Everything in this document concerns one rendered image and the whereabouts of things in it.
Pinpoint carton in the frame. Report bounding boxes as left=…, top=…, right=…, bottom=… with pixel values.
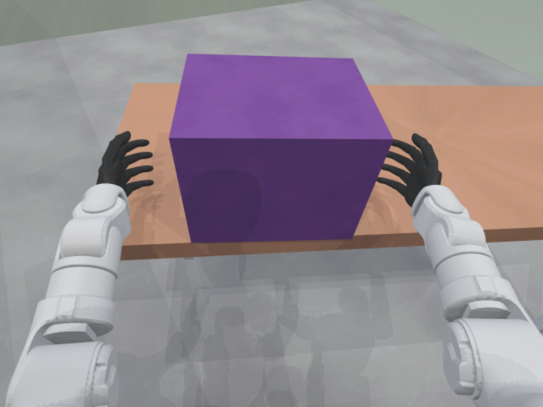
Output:
left=169, top=53, right=394, bottom=243

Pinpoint table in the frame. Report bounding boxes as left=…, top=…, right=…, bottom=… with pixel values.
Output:
left=116, top=83, right=543, bottom=334

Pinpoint robot right hand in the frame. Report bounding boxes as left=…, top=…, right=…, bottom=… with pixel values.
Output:
left=377, top=133, right=442, bottom=207

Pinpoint robot left forearm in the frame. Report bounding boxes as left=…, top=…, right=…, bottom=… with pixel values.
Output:
left=5, top=183, right=132, bottom=407

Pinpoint robot right upper arm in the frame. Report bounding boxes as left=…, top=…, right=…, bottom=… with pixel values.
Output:
left=443, top=318, right=543, bottom=407

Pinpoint robot left hand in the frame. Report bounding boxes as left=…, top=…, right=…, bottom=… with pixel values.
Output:
left=96, top=131, right=154, bottom=197

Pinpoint robot left upper arm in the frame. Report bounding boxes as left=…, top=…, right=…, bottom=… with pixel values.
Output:
left=10, top=341, right=119, bottom=407

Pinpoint robot right forearm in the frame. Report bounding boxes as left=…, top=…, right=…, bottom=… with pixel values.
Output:
left=411, top=185, right=543, bottom=341

